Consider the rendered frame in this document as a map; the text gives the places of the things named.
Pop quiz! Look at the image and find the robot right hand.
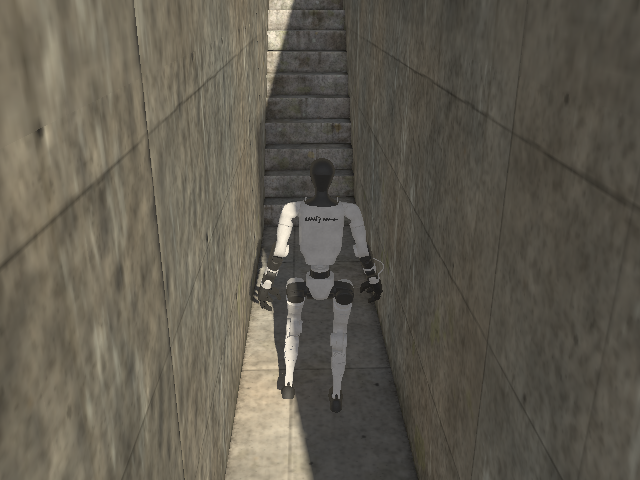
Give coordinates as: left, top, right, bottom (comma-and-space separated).
360, 279, 383, 303

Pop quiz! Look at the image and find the left robot upper arm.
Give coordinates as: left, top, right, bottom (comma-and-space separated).
273, 201, 301, 258

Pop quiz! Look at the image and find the left robot thigh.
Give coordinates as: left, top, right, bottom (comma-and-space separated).
286, 277, 307, 336

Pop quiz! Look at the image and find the robot right forearm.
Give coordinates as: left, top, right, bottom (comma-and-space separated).
359, 242, 380, 284

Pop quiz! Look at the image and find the robot left hand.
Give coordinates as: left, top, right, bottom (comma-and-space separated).
258, 284, 281, 311

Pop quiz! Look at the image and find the left robot shin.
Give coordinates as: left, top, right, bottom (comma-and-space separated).
284, 319, 299, 387

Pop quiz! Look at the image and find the right robot upper arm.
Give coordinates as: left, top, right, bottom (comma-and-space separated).
342, 202, 369, 258

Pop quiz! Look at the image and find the robot left forearm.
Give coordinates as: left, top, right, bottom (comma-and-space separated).
261, 242, 283, 289

